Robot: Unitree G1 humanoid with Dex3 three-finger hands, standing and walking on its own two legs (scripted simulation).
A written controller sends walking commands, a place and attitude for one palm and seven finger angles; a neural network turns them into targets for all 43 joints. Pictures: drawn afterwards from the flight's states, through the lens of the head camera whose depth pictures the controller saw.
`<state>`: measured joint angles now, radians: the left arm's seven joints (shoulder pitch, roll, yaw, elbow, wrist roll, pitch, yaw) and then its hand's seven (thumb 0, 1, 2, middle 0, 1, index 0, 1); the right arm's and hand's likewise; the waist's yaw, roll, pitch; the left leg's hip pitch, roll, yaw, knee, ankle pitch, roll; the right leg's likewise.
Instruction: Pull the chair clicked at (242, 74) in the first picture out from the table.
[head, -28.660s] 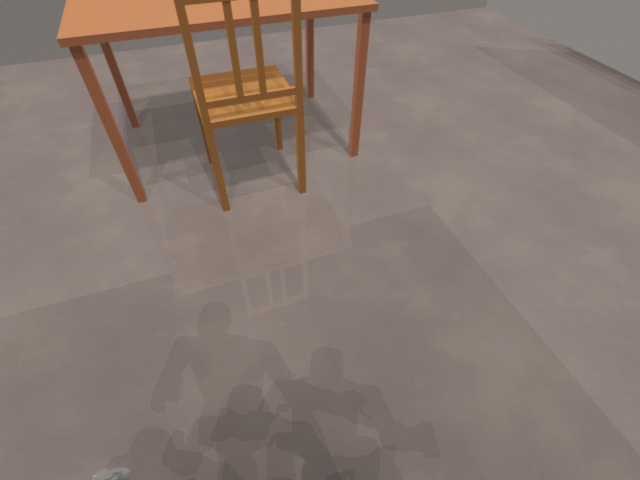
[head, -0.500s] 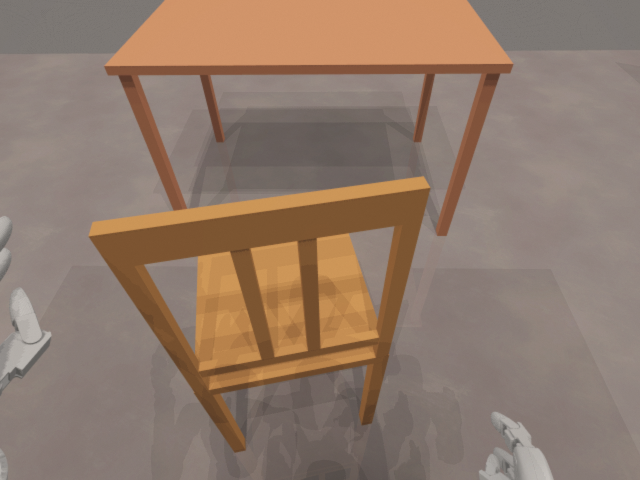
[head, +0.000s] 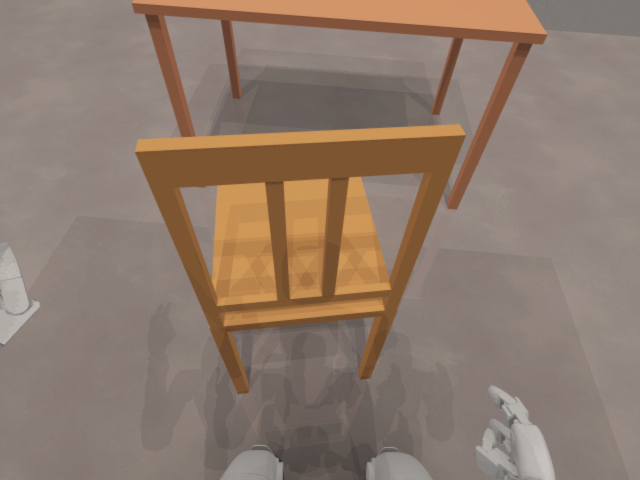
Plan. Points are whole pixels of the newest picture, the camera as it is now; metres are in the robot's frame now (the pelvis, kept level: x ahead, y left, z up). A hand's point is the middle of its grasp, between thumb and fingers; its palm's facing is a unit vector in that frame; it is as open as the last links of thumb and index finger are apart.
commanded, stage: stop stepping back and stand still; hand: left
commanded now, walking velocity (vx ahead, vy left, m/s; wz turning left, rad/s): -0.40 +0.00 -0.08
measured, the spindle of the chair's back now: (279, 247) +0.47 +0.09 -0.05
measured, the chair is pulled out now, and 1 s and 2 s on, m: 0.62 0.62 0.62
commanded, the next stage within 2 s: let the arm hang, fingers relaxed in 0.74 s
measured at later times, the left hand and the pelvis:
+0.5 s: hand (20, 390) +0.16 +0.23 +0.18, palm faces +0.31 -0.78 -0.54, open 7.4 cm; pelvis -0.06 -0.01 +0.02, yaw -2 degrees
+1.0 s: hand (149, 465) +0.14 +0.21 -0.05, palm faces +0.06 -0.94 -0.33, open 7.4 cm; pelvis -0.06 +0.00 +0.01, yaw -1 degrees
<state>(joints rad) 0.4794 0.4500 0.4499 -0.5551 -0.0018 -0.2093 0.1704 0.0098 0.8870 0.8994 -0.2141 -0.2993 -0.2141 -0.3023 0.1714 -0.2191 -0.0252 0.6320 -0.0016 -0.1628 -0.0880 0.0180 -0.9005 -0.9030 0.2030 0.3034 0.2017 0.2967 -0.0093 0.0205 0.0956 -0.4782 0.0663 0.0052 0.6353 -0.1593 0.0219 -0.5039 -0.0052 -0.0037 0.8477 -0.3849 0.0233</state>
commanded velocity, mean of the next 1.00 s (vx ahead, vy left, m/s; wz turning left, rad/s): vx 0.06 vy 0.02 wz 0.00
